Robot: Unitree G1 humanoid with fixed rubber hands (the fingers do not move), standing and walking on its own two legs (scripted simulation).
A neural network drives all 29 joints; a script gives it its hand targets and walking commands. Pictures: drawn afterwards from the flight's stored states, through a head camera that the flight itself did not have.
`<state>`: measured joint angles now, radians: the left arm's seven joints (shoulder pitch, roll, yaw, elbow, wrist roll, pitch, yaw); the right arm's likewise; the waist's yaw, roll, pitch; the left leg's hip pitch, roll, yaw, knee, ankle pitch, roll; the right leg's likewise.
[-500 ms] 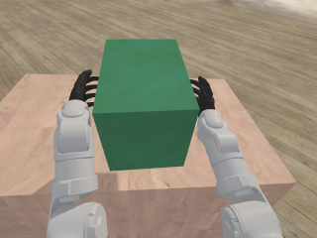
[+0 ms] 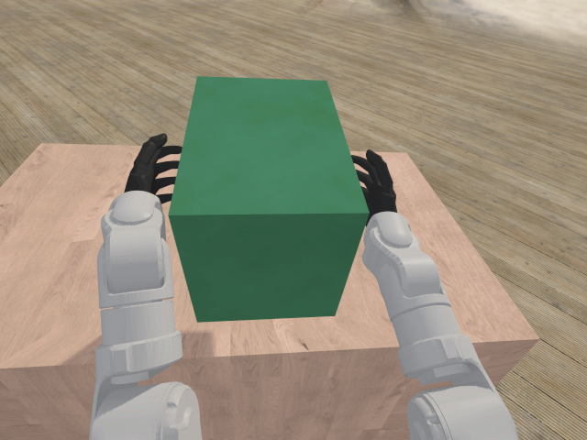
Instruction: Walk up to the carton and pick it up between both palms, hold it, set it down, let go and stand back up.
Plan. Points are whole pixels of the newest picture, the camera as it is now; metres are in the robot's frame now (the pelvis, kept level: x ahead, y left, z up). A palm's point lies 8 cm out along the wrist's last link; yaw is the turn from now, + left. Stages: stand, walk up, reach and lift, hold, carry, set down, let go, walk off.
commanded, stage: hold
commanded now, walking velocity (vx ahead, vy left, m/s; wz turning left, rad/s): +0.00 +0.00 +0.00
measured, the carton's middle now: (265, 194) +0.43 +0.01 +0.16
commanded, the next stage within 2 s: none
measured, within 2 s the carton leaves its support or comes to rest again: neither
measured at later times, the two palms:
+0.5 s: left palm (143, 195) +0.35 +0.16 +0.22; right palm (376, 209) +0.35 -0.13 +0.20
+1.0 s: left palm (145, 189) +0.37 +0.16 +0.21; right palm (371, 201) +0.37 -0.13 +0.19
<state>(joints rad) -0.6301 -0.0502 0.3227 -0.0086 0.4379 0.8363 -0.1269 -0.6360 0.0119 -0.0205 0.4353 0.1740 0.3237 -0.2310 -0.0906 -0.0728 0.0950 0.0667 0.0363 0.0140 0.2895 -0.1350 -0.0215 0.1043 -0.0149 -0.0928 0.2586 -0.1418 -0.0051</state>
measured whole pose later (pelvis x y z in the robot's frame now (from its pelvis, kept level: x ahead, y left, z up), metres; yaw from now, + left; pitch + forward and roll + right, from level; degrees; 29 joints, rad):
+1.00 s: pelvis +0.00 +0.00 +0.00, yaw +1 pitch -11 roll -1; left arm -0.68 -0.02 0.32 0.04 0.41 0.80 -0.11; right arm -0.70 0.00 -0.03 0.46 0.17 0.30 -0.23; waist -0.08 -0.05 0.12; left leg 0.02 0.04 0.01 0.30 -0.13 -0.02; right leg 0.07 -0.01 -0.10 0.25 -0.14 -0.01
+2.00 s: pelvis +0.00 +0.00 +0.00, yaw +1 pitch -12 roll -1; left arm -0.67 -0.03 0.34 0.09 0.43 0.79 -0.11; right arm -0.71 0.00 -0.02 0.54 0.18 0.29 -0.23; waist -0.09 -0.07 0.10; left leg 0.05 0.03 0.01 0.31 -0.15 -0.02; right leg 0.11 -0.01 -0.10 0.25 -0.15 0.00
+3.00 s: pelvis +0.00 +0.01 +0.00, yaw +1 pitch -13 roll -1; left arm -0.60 -0.04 0.30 -0.02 0.42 0.81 -0.11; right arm -0.63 0.01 -0.02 0.41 0.19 0.31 -0.23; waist -0.11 -0.08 0.09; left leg 0.06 0.02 0.01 0.31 -0.15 -0.01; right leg 0.12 -0.02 -0.10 0.25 -0.15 0.00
